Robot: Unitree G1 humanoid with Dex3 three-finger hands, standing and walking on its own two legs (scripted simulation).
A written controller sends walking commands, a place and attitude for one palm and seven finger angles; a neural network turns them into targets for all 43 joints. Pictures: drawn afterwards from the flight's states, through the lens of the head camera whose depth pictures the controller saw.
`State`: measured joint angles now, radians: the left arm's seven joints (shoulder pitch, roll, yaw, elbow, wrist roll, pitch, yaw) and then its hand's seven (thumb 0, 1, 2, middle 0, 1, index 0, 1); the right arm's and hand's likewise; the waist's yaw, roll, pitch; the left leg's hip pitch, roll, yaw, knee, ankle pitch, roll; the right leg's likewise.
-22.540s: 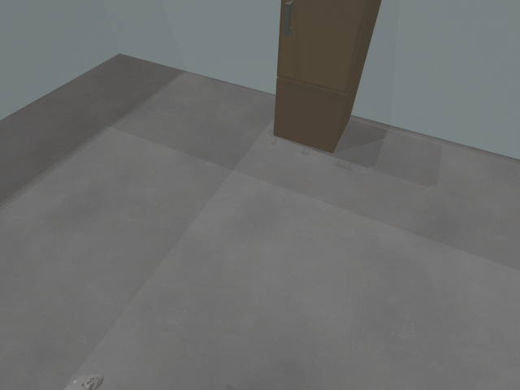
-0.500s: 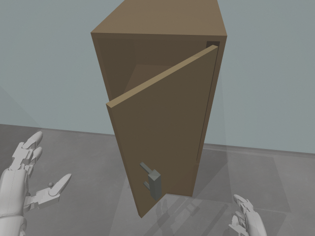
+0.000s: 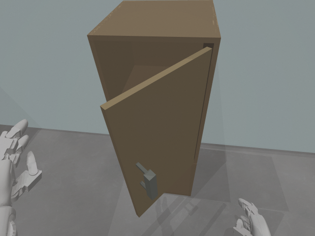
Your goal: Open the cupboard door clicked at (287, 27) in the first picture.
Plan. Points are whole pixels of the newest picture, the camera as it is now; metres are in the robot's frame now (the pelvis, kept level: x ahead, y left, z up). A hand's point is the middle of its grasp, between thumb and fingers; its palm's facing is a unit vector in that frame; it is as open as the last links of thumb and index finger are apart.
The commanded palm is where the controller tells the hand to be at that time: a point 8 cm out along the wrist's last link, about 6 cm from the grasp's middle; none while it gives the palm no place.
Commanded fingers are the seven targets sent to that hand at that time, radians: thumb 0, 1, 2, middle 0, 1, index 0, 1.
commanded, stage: draw the hand back to the body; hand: left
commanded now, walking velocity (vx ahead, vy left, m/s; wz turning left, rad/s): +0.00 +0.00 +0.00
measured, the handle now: (146, 180) +0.29 +0.08 -0.05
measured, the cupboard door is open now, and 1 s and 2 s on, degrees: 53 53 53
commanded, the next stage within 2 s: step back with the hand held close in 0.04 s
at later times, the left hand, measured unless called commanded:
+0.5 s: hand (29, 181) +0.17 +0.27 +0.15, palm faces +0.35 -0.78 -0.52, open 7.4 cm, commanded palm +0.11 +0.31 +0.17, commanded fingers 0.00 0.90 0.90 -0.20 -0.30 -0.20 -0.30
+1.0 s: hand out of the picture +0.08 +0.29 +0.15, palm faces +0.45 -0.75 -0.49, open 7.4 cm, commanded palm +0.03 +0.33 +0.17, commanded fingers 0.00 0.90 0.90 -0.20 -0.30 -0.20 -0.30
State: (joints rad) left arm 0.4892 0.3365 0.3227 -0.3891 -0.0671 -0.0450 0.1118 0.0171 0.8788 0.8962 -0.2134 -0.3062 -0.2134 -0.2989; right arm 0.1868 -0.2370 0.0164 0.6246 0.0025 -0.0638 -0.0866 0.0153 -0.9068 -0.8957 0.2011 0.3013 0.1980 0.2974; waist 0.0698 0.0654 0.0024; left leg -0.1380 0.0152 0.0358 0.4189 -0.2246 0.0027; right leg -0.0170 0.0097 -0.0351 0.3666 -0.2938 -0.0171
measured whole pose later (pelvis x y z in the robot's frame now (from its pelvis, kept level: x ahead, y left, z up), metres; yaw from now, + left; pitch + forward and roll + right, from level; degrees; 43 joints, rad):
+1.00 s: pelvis -0.10 +0.03 -0.01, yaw +2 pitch +0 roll -3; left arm 0.58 0.40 0.42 -0.56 -0.03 -0.20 0.16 0.02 0.89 0.90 -0.22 -0.31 -0.22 -0.30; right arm 0.19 -0.22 -0.01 0.59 0.00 -0.04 -0.08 0.01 -0.91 -0.90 0.20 0.30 0.20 0.30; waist 0.02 0.03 0.05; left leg -0.46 0.00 -0.01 0.62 -0.27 0.01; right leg -0.31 0.03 -0.02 0.51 -0.20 0.00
